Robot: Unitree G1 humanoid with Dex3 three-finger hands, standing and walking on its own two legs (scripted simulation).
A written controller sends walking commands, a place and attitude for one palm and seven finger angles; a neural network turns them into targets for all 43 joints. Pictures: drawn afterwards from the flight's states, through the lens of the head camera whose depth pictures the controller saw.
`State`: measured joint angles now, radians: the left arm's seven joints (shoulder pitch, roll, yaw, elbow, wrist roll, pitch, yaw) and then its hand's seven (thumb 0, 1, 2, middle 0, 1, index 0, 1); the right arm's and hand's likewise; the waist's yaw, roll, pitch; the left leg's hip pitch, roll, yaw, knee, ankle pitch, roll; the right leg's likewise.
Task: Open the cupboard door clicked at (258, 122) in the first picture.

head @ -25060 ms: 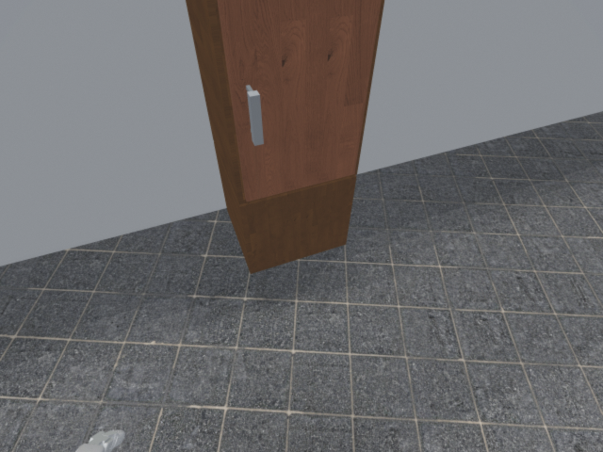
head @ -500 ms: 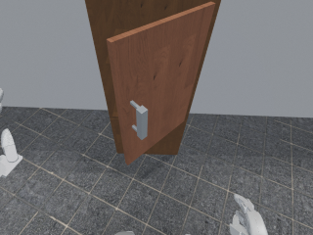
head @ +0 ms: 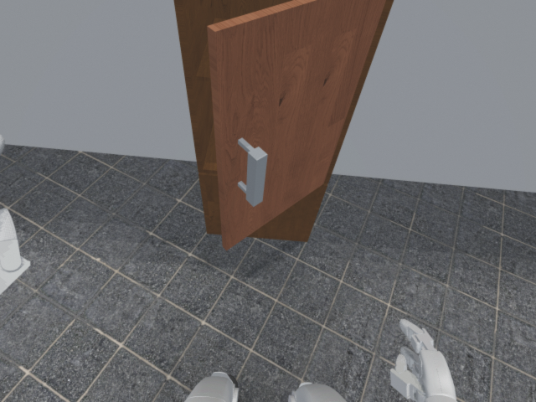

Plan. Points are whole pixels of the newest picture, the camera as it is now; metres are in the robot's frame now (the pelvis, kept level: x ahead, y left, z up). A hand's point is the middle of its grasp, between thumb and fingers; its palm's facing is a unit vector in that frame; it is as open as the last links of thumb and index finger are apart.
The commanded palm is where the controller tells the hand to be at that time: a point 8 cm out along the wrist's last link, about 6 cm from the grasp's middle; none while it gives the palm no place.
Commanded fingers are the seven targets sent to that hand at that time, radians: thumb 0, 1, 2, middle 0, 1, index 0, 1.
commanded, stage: step back with the hand held close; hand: left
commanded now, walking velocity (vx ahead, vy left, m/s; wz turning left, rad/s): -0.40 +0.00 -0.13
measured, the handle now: (249, 172) +0.52 +0.07 -0.01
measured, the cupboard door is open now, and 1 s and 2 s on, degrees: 44 44 44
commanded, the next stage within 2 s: stop stepping back and stand still in 0.18 s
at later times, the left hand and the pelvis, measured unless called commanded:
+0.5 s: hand (78, 325) +0.16 +0.18 +0.18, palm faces +0.20 -0.81 -0.55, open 7.4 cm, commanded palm +0.10 +0.23 +0.19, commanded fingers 0.00 0.90 0.90 -0.20 -0.30 -0.20 -0.30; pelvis -0.09 -0.04 +0.01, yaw -10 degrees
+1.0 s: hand (7, 399) +0.11 +0.21 +0.18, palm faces +0.30 -0.81 -0.50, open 7.4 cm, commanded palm +0.06 +0.26 +0.19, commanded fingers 0.00 0.90 0.90 -0.20 -0.30 -0.20 -0.30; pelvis -0.12 -0.02 +0.01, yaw -8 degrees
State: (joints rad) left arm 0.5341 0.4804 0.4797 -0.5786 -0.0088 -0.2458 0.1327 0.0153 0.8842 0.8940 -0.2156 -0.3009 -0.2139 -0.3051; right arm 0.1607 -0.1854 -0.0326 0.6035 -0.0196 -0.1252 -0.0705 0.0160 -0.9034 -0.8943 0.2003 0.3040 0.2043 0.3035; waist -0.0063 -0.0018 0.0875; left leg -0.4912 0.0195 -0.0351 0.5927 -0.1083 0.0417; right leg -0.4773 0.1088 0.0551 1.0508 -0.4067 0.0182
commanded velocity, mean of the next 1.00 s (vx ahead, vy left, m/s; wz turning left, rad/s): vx -0.03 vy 0.04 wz -0.01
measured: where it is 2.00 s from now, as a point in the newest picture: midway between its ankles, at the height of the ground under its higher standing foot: outside the picture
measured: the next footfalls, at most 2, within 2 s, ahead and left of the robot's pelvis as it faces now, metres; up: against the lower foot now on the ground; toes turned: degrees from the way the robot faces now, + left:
right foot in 0.20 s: -0.17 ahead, -0.14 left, +0.00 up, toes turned -6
left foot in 0.34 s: +0.09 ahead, +0.06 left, +0.00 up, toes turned -7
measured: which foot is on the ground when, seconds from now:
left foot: down 0.00-0.24, up 0.26-0.32, down 0.34-0.52, up 0.54-0.80, down 0.82-1.00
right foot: up 0.00-0.18, down 0.20-0.36, up 0.38-0.50, down 0.52-1.00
